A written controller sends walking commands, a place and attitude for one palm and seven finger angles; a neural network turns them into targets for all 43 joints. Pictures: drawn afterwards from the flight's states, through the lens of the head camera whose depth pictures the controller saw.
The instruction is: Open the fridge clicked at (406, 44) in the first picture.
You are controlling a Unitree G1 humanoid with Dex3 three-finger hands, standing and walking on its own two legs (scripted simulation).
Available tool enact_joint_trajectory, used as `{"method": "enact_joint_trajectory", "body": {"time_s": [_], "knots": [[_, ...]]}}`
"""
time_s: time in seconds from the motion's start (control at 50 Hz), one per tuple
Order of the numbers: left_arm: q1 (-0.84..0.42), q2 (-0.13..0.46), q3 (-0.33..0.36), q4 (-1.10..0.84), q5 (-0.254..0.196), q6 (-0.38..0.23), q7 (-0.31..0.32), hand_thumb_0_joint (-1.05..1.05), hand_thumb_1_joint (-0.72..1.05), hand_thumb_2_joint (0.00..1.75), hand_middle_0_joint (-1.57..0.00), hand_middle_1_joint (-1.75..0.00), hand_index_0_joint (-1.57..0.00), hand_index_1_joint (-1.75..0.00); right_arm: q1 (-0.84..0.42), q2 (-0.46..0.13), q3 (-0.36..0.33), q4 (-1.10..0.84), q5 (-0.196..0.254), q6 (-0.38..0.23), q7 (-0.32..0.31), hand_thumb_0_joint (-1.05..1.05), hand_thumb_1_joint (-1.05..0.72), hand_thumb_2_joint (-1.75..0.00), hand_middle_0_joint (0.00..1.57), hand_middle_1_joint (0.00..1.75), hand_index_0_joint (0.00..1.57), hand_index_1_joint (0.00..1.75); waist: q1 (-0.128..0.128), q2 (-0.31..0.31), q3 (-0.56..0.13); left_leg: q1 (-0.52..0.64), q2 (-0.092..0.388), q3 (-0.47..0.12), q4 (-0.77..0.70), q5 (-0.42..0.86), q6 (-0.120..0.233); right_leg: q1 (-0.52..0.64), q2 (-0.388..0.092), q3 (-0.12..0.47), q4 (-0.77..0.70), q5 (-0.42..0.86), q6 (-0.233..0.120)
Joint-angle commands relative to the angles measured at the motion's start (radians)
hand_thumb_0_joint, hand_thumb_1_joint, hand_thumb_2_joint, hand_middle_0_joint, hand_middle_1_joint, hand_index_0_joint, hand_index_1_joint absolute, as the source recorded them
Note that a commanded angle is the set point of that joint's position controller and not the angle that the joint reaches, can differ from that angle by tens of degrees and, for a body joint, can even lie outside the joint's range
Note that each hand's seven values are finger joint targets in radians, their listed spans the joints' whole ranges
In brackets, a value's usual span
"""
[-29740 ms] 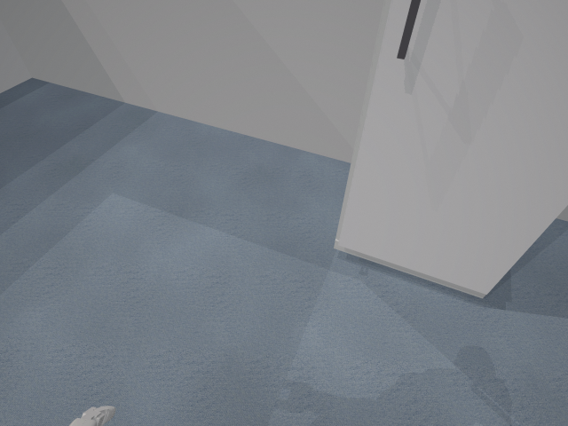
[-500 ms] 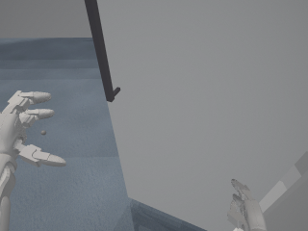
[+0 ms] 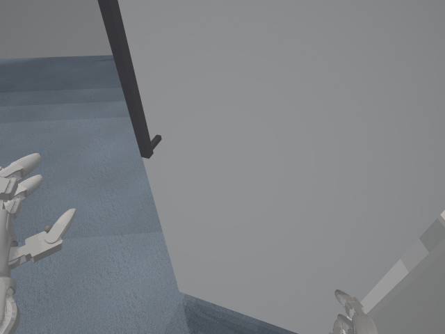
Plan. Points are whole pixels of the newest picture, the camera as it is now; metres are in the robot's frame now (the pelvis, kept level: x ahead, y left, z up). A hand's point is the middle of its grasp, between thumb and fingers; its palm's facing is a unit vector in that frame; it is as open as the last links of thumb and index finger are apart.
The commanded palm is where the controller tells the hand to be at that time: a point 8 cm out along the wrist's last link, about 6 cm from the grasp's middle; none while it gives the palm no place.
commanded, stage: draw the hand back to the body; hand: left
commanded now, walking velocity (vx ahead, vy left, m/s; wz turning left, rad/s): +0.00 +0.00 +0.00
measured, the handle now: (137, 84) +0.41 +0.20 +0.27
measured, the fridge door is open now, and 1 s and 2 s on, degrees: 67 67 67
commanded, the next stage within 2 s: step back with the hand held close in 0.48 s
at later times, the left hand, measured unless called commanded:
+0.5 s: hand (44, 240) +0.18 +0.27 +0.16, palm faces +0.50 -0.78 -0.37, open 7.5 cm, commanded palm +0.13 +0.30 +0.18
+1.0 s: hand (27, 258) +0.16 +0.28 +0.16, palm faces +0.37 -0.79 -0.49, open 7.4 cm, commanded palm +0.10 +0.31 +0.18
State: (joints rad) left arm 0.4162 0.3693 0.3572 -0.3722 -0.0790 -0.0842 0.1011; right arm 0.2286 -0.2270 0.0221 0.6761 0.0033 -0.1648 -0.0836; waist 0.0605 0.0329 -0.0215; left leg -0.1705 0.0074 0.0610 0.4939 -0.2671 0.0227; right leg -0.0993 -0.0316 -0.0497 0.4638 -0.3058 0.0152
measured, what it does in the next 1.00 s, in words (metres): stands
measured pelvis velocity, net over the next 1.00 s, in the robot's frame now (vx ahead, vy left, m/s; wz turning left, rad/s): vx -0.04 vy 0.01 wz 0.01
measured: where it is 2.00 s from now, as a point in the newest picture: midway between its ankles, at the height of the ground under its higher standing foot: outside the picture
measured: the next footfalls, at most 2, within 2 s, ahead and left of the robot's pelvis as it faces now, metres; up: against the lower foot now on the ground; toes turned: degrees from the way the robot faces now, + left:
right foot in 1.62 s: -0.15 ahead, -0.11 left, +0.00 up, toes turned +0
left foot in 1.90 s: -0.14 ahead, +0.13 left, +0.00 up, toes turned +0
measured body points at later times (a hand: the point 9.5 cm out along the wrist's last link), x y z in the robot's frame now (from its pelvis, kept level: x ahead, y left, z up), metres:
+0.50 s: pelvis +0.00 -0.01 +0.00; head -0.03 -0.02 +0.45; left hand +0.15 +0.31 +0.18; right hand +0.20 -0.21 -0.08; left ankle +0.00 +0.10 -0.74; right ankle -0.03 -0.13 -0.74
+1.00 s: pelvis -0.04 +0.01 +0.00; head -0.02 +0.03 +0.44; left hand +0.13 +0.32 +0.18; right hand +0.14 -0.22 -0.08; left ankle +0.00 +0.10 -0.74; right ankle -0.03 -0.13 -0.74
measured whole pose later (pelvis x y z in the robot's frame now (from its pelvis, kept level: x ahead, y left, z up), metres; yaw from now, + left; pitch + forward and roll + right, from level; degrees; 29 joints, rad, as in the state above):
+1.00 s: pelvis -0.04 +0.01 +0.00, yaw +0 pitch +0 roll -1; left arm 0.57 0.45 0.42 -0.54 -0.06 -0.16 0.12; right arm 0.20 -0.20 0.02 0.55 0.01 -0.03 -0.09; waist 0.02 -0.01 0.04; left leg -0.33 0.00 0.06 0.55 -0.22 0.05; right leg -0.25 -0.04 -0.05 0.52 -0.26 0.03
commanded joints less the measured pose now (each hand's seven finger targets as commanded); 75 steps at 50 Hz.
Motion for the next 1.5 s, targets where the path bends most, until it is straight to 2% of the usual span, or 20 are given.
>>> {"method": "enact_joint_trajectory", "body": {"time_s": [0.0,0.54,0.58,0.6,0.62,0.68,0.74,0.84,0.96,1.1,1.16,1.2,1.22,1.26,1.3,1.32,1.34,1.36,1.4,1.48], "knots": [[-0.04,0.185,0.123,-0.211,0.001,-0.059,0.025,0.0,0.75,0.83,-0.21,-0.38,-0.21,-0.38,-0.159,-0.105,-0.041,-0.187,0.004,-0.053,-0.011,0.0,-0.9,-0.9,0.2,0.3,0.2,0.3,0.019,0.05,-0.039,0.055,0.04,-0.062,-0.077,0.247,0.0,-0.06,-0.008,-0.003,-0.066,0.234,-0.034],[-0.048,0.198,0.125,-0.227,0.004,-0.034,0.031,0.0,0.9,0.9,-0.2,-0.3,-0.2,-0.3,-0.17,-0.104,-0.038,-0.198,-0.003,-0.036,-0.025,0.0,-0.9,-0.9,0.2,0.3,0.2,0.3,0.022,0.015,-0.046,0.076,0.035,-0.063,-0.073,0.21,0.013,-0.058,-0.016,0.003,-0.097,0.212,-0.031],[-0.124,0.159,0.064,-0.245,0.01,-0.035,0.027,0.0,0.9,0.9,-0.2,-0.3,-0.2,-0.3,-0.169,-0.103,-0.034,-0.196,-0.001,-0.037,-0.024,0.0,-0.9,-0.9,0.2,0.3,0.2,0.3,0.007,0.021,-0.051,0.083,0.032,-0.059,-0.066,0.207,0.015,-0.07,-0.018,0.004,-0.095,0.214,-0.027],[-0.276,0.286,0.201,-0.305,0.011,-0.082,0.038,0.0,0.9,0.9,-0.2,-0.3,-0.2,-0.3,-0.161,-0.104,-0.029,-0.222,0.006,-0.012,-0.022,0.0,-0.9,-0.9,0.2,0.3,0.2,0.3,-0.018,-0.015,0.088,-0.015,0.054,-0.067,-0.011,0.141,0.033,-0.156,-0.073,0.118,-0.167,0.294,-0.023],[-0.177,0.207,0.14,-0.199,0.019,-0.091,0.029,0.0,0.9,0.9,-0.2,-0.3,-0.2,-0.3,-0.139,-0.083,-0.026,-0.183,-0.002,0.004,-0.02,0.0,-0.9,-0.9,0.2,0.3,0.2,0.3,-0.038,-0.08,0.067,-0.016,0.049,-0.073,0.032,0.132,0.029,-0.157,-0.112,0.127,-0.166,0.341,-0.034],[-0.076,0.179,0.114,-0.2,0.034,-0.098,0.027,0.0,0.9,0.9,-0.2,-0.3,-0.2,-0.3,-0.137,-0.095,-0.036,-0.212,-0.002,0.037,-0.015,0.0,-0.9,-0.9,0.2,0.3,0.2,0.3,-0.034,-0.071,-0.03,-0.001,0.058,-0.062,0.059,0.272,0.025,-0.096,-0.143,0.104,-0.09,0.533,-0.034],[0.057,0.187,0.142,-0.25,0.031,-0.11,0.033,0.0,0.9,0.9,-0.2,-0.3,-0.2,-0.3,-0.141,-0.106,-0.046,-0.248,0.004,0.064,-0.014,0.0,-0.9,-0.9,0.2,0.3,0.2,0.3,-0.022,0.019,-0.13,0.014,0.087,-0.083,0.017,0.418,0.031,-0.041,-0.117,0.063,-0.02,0.486,-0.025],[0.133,0.248,0.212,-0.368,0.022,-0.131,0.047,0.0,0.9,0.9,-0.2,-0.3,-0.2,-0.3,-0.15,-0.102,-0.049,-0.293,0.01,0.098,-0.015,0.0,-0.9,-0.9,0.2,0.3,0.2,0.3,-0.019,0.03,-0.177,-0.058,0.12,-0.14,-0.026,0.426,0.037,-0.009,-0.075,0.048,0.032,0.379,-0.021],[0.121,0.24,0.22,-0.372,0.017,-0.153,0.053,0.0,0.9,0.9,-0.2,-0.3,-0.2,-0.3,-0.124,-0.108,-0.048,-0.296,0.006,0.075,-0.027,0.0,-0.9,-0.9,0.2,0.3,0.2,0.3,-0.024,0.112,-0.123,-0.186,0.161,-0.195,-0.124,0.234,0.054,-0.006,-0.015,0.031,0.096,0.204,-0.005],[0.029,0.178,0.168,-0.288,0.042,-0.163,0.051,0.0,0.9,0.9,-0.2,-0.3,-0.2,-0.3,-0.096,-0.128,-0.053,-0.279,0.012,0.031,-0.023,0.0,-0.9,-0.9,0.2,0.3,0.2,0.3,-0.041,0.094,-0.015,-0.465,0.17,-0.222,-0.195,-0.357,0.079,0.047,-0.003,0.052,0.129,0.045,-0.008],[-0.005,0.184,0.151,-0.305,0.049,-0.166,0.053,0.0,0.9,0.9,-0.2,-0.3,-0.2,-0.3,-0.087,-0.115,-0.056,-0.273,0.008,0.027,-0.019,0.0,-0.9,-0.9,0.2,0.3,0.2,0.3,-0.046,-0.034,0.007,-0.397,0.089,-0.164,-0.048,-0.364,0.048,-0.109,-0.076,0.151,-0.044,-0.152,-0.046],[-0.026,0.207,0.142,-0.331,0.042,-0.169,0.063,0.0,0.9,0.9,-0.2,-0.3,-0.2,-0.3,-0.079,-0.102,-0.051,-0.242,0.002,0.028,-0.014,0.0,-0.9,-0.9,0.2,0.3,0.2,0.3,-0.053,-0.173,0.016,-0.192,0.012,-0.097,0.236,-0.239,0.0,-0.379,-0.212,0.283,-0.213,-0.344,-0.129],[-0.045,0.2,0.121,-0.352,0.04,-0.17,0.07,0.0,0.9,0.9,-0.2,-0.3,-0.2,-0.3,-0.077,-0.095,-0.045,-0.216,-0.001,0.03,-0.01,0.0,-0.9,-0.9,0.2,0.3,0.2,0.3,-0.058,-0.211,0.007,-0.131,-0.004,-0.074,0.378,-0.181,-0.012,-0.443,-0.286,0.311,-0.245,-0.321,-0.165],[-0.062,0.218,0.136,-0.377,0.04,-0.166,0.085,0.0,0.9,0.9,-0.2,-0.3,-0.2,-0.3,-0.082,-0.084,-0.035,-0.205,-0.008,0.031,-0.004,0.0,-0.9,-0.9,0.2,0.3,0.2,0.3,-0.062,-0.202,-0.048,-0.131,0.007,-0.087,0.383,-0.129,-0.007,-0.362,-0.314,0.263,-0.188,-0.063,-0.175],[-0.066,0.245,0.17,-0.402,0.036,-0.166,0.093,0.0,0.9,0.9,-0.2,-0.3,-0.2,-0.3,-0.104,-0.088,-0.029,-0.216,-0.008,0.026,-0.011,0.0,-0.9,-0.9,0.2,0.3,0.2,0.3,-0.067,-0.114,-0.025,-0.123,0.036,-0.122,0.08,-0.101,0.007,-0.324,-0.226,0.157,-0.06,-0.007,-0.106],[-0.045,0.241,0.176,-0.414,0.037,-0.174,0.093,0.0,0.9,0.9,-0.2,-0.3,-0.2,-0.3,-0.119,-0.105,-0.031,-0.231,-0.005,0.023,-0.019,0.0,-0.9,-0.9,0.2,0.3,0.2,0.3,-0.062,0.055,0.009,-0.18,0.083,-0.201,-0.107,-0.116,0.032,-0.309,-0.113,0.086,0.063,-0.056,-0.053],[-0.032,0.255,0.199,-0.449,0.045,-0.184,0.095,0.0,0.9,0.9,-0.2,-0.3,-0.2,-0.3,-0.133,-0.139,-0.048,-0.262,-0.005,0.015,-0.031,0.0,-0.9,-0.9,0.2,0.3,0.2,0.3,-0.052,0.296,0.009,-0.286,0.211,-0.38,-0.241,-0.087,0.081,-0.228,0.001,0.013,0.28,-0.046,-0.007],[-0.028,0.25,0.206,-0.457,0.049,-0.197,0.094,0.0,0.9,0.9,-0.2,-0.3,-0.2,-0.3,-0.118,-0.102,-0.045,-0.261,-0.012,0.003,-0.029,0.0,-0.9,-0.9,0.2,0.3,0.2,0.3,-0.045,0.336,-0.018,-0.288,0.266,-0.431,-0.249,0.031,0.115,-0.223,0.043,0.035,0.409,-0.116,-0.008],[0.027,0.25,0.24,-0.41,0.046,-0.217,0.079,0.0,0.9,0.9,-0.2,-0.3,-0.2,-0.3,-0.103,-0.11,-0.062,-0.24,-0.019,-0.01,-0.012,0.0,-0.9,-0.9,0.2,0.3,0.2,0.3,-0.055,0.295,-0.043,-0.38,0.297,-0.43,-0.306,-0.192,0.141,-0.145,0.057,0.073,0.543,-0.172,-0.01],[0.116,0.21,0.212,-0.415,0.027,-0.214,0.06,0.0,0.9,0.9,-0.2,-0.3,-0.2,-0.3,-0.076,-0.111,-0.072,-0.226,-0.004,-0.029,0.014,0.0,-0.9,-0.9,0.2,0.3,0.2,0.3,-0.041,0.168,-0.129,-0.063,0.236,-0.296,-0.127,0.294,0.11,-0.216,0.066,0.02,0.201,-0.129,0.0]]}}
